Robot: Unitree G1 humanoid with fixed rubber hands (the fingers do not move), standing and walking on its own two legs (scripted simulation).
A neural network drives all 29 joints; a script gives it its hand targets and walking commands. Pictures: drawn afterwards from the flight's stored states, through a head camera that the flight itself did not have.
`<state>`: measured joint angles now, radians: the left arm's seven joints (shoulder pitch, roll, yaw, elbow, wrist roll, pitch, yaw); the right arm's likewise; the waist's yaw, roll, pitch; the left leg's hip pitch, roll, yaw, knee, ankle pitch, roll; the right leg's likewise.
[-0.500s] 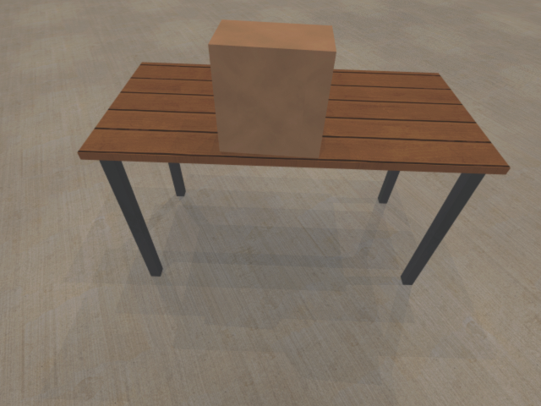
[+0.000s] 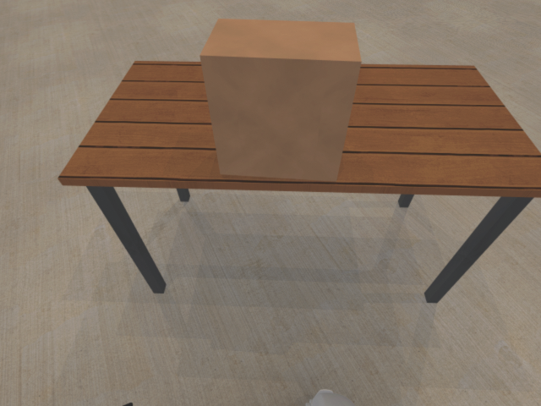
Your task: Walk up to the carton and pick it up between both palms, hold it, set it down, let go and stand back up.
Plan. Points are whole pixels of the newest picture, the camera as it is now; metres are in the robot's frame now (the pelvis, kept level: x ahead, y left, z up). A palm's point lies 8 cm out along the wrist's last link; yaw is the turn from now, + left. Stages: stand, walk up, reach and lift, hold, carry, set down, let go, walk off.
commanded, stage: walk up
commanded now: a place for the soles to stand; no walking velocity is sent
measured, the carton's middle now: (281, 105) +0.69 -0.04 +0.07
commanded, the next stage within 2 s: none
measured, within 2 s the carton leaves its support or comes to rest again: neither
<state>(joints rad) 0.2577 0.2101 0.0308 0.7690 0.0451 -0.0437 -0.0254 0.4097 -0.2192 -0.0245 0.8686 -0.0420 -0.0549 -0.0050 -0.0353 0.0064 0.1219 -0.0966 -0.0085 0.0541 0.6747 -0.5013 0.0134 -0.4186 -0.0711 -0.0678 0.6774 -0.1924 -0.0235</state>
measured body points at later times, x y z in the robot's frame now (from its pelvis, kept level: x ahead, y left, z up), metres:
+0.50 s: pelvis +0.11 +0.01 +0.00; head +0.14 +0.03 +0.45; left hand +0.13 +0.28 -0.14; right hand +0.24 -0.23 -0.10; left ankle +0.16 +0.14 -0.71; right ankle +0.12 -0.11 -0.69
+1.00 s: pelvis +0.15 +0.00 +0.02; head +0.17 -0.02 +0.47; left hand +0.26 +0.25 -0.09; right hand +0.26 -0.26 -0.11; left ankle +0.16 +0.14 -0.71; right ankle +0.14 -0.12 -0.71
